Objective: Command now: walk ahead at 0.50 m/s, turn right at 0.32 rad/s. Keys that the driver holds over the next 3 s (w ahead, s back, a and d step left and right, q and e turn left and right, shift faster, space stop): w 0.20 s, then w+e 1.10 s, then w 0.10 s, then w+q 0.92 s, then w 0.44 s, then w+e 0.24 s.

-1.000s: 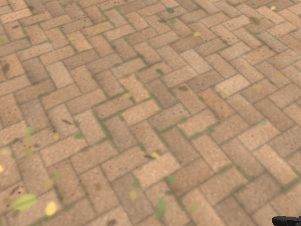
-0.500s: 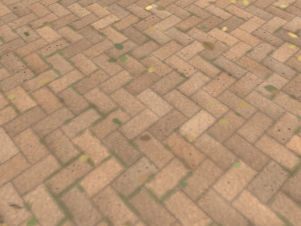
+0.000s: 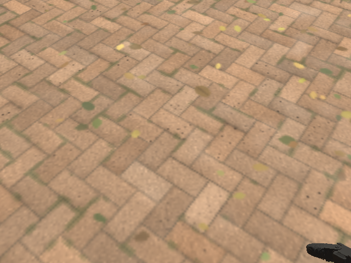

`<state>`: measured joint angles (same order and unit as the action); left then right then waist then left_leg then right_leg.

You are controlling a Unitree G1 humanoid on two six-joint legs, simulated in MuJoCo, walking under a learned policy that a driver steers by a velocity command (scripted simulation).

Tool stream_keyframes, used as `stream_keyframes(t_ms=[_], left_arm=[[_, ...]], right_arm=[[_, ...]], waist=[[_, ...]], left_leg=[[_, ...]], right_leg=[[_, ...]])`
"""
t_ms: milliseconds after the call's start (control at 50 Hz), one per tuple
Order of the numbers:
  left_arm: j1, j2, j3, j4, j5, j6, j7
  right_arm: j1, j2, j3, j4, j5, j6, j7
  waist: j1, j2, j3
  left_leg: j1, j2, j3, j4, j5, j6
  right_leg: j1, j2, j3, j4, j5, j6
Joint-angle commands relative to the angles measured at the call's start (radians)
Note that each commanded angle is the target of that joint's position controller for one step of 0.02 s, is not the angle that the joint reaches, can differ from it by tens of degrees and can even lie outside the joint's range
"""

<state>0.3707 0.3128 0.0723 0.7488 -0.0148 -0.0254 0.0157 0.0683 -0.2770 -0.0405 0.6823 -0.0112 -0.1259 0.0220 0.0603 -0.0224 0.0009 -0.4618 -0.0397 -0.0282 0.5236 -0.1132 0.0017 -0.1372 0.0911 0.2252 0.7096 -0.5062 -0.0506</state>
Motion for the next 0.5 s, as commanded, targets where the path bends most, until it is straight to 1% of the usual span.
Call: stream_keyframes(t_ms=[20, 40, 60, 80, 100, 120, 140, 180, 200, 220, 280, 320, 360, 400, 420, 440, 460, 480, 500], left_arm=[[0.105, 0.092, -0.001, -0.064, -0.022, -0.03, -0.001], [-0.021, 0.13, 0.009, -0.086, -0.018, -0.03, -0.003], [-0.091, 0.119, 0.007, -0.103, -0.004, -0.031, -0.002], [-0.121, 0.103, 0.007, -0.115, 0.007, -0.036, -0.005], [-0.113, 0.086, 0.006, -0.115, 0.006, -0.039, -0.011], [-0.1, 0.069, 0.003, -0.111, 0.003, -0.039, -0.015], [-0.095, 0.052, -0.001, -0.109, 0.003, -0.038, -0.017], [-0.145, 0.029, -0.012, -0.127, 0.011, -0.038, -0.018], [-0.177, 0.019, -0.018, -0.136, 0.013, -0.04, -0.02], [-0.199, 0.011, -0.022, -0.137, 0.01, -0.041, -0.023], [-0.276, 0.006, -0.028, -0.148, 0.001, -0.044, -0.035], [-0.326, 0.009, -0.028, -0.165, -0.006, -0.044, -0.042], [-0.369, 0.014, -0.025, -0.187, -0.011, -0.042, -0.051], [-0.393, 0.022, -0.022, -0.206, -0.009, -0.039, -0.06], [-0.387, 0.03, -0.018, -0.211, -0.005, -0.038, -0.064], [-0.355, 0.047, -0.008, -0.21, 0.0, -0.037, -0.067], [-0.263, 0.074, 0.009, -0.191, 0.005, -0.035, -0.066], [-0.109, 0.125, 0.04, -0.148, 0.001, -0.031, -0.059], [0.064, 0.216, 0.068, -0.123, 0.0, -0.02, -0.04]], right_arm=[[0.33, -0.189, -0.07, 0.026, 0.024, 0.004, 0.005], [0.273, -0.145, -0.056, 0.018, 0.022, 0.01, 0.001], [0.229, -0.133, -0.047, 0.011, 0.008, 0.014, 0.001], [0.202, -0.115, -0.041, 0.017, 0.003, 0.017, 0.0], [0.191, -0.101, -0.034, 0.02, -0.003, 0.016, -0.003], [0.19, -0.09, -0.031, 0.026, 0.001, 0.014, -0.003], [0.197, -0.093, -0.031, 0.034, 0.007, 0.013, -0.003], [0.214, -0.128, -0.039, 0.051, 0.017, 0.013, -0.007], [0.22, -0.143, -0.043, 0.058, 0.019, 0.016, -0.009], [0.222, -0.155, -0.046, 0.064, 0.018, 0.019, -0.012], [0.248, -0.171, -0.048, 0.089, 0.019, 0.024, -0.014], [0.281, -0.175, -0.048, 0.111, 0.021, 0.028, -0.015], [0.302, -0.178, -0.049, 0.132, 0.024, 0.035, -0.015], [0.306, -0.186, -0.053, 0.145, 0.027, 0.046, -0.018], [0.298, -0.195, -0.056, 0.146, 0.029, 0.052, -0.021], [0.284, -0.21, -0.061, 0.142, 0.032, 0.059, -0.026], [0.267, -0.219, -0.063, 0.136, 0.034, 0.067, -0.032], [0.273, -0.205, -0.057, 0.127, 0.027, 0.072, -0.042], [0.282, -0.161, -0.036, 0.093, -0.007, 0.064, -0.048]], waist=[[-0.127, 0.241, -0.228], [-0.145, 0.143, -0.101], [-0.133, 0.077, -0.041], [-0.113, 0.074, -0.002], [-0.088, 0.105, 0.0], [-0.078, 0.127, -0.006], [-0.073, 0.132, -0.011], [-0.081, 0.119, 0.005], [-0.089, 0.107, 0.01], [-0.096, 0.1, 0.01], [-0.128, 0.098, 0.021], [-0.147, 0.096, 0.032], [-0.154, 0.092, 0.052], [-0.147, 0.093, 0.064], [-0.134, 0.097, 0.058], [-0.107, 0.105, 0.03], [-0.048, 0.102, -0.03], [0.019, 0.076, -0.118], [0.076, -0.071, -0.24]], left_leg=[[0.742, 0.417, -0.768, -0.234, -0.462, 0.256], [0.62, 0.379, -0.612, -0.244, -0.419, 0.218], [0.509, 0.337, -0.501, -0.257, -0.292, 0.204], [0.435, 0.304, -0.427, -0.276, -0.184, 0.207], [0.388, 0.274, -0.368, -0.294, -0.106, 0.2], [0.369, 0.254, -0.327, -0.31, -0.056, 0.202], [0.357, 0.249, -0.294, -0.322, -0.009, 0.211], [0.343, 0.257, -0.247, -0.353, 0.065, 0.232], [0.341, 0.256, -0.221, -0.364, 0.089, 0.233], [0.346, 0.253, -0.183, -0.372, 0.103, 0.226], [0.353, 0.237, -0.079, -0.382, 0.136, 0.196], [0.377, 0.248, -0.04, -0.38, 0.137, 0.183], [0.429, 0.273, -0.018, -0.369, 0.142, 0.17], [0.492, 0.298, 0.002, -0.335, 0.205, 0.152], [0.516, 0.303, 0.02, -0.297, 0.305, 0.141], [0.528, 0.298, 0.047, -0.227, 0.483, 0.127], [0.514, 0.277, 0.089, -0.094, 0.66, 0.105], [0.427, 0.238, 0.135, 0.106, 0.699, 0.073], [0.17, 0.184, 0.164, 0.445, 0.353, 0.029]], right_leg=[[-0.617, -0.042, -0.017, 0.561, -0.047, 0.023], [-0.644, -0.074, -0.043, 0.572, 0.045, 0.022], [-0.62, -0.104, -0.076, 0.543, 0.106, 0.023], [-0.604, -0.134, -0.085, 0.485, 0.152, 0.023], [-0.556, -0.16, -0.097, 0.441, 0.181, 0.023], [-0.529, -0.169, -0.114, 0.404, 0.191, 0.027], [-0.521, -0.174, -0.131, 0.368, 0.193, 0.033], [-0.539, -0.186, -0.155, 0.263, 0.232, 0.049], [-0.539, -0.191, -0.163, 0.199, 0.279, 0.055], [-0.533, -0.191, -0.168, 0.141, 0.338, 0.058], [-0.488, -0.177, -0.191, -0.009, 0.496, 0.056], [-0.469, -0.163, -0.198, -0.063, 0.545, 0.047], [-0.484, -0.155, -0.196, -0.096, 0.53, 0.028], [-0.498, -0.144, -0.208, -0.119, 0.463, 0.002], [-0.475, -0.131, -0.227, -0.13, 0.42, -0.014], [-0.409, -0.103, -0.258, -0.138, 0.377, -0.033], [-0.269, -0.063, -0.295, -0.168, 0.382, -0.056], [-0.039, -0.038, -0.287, -0.191, 0.415, -0.089], [0.272, -0.233, 0.002, -0.181, 0.456, -0.166]])
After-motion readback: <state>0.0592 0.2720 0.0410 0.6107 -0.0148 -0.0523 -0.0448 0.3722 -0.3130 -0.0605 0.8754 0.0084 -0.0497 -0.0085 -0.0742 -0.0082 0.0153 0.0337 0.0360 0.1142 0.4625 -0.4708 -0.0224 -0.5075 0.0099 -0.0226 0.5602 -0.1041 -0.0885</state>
